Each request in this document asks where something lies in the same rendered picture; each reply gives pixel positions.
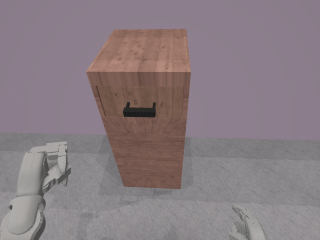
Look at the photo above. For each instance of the drawer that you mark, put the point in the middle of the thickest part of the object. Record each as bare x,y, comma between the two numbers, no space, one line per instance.
167,99

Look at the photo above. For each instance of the handle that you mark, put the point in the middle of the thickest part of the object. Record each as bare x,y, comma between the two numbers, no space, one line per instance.
139,111

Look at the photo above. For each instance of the right robot hand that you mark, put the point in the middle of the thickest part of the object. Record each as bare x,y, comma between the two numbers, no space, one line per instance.
252,230

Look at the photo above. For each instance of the cabinet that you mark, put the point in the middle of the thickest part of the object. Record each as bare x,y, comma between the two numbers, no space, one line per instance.
148,151

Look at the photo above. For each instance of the left robot forearm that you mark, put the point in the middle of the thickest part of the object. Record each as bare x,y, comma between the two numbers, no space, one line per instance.
26,220

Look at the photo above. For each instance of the left robot hand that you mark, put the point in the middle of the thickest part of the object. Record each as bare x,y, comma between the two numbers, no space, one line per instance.
35,166

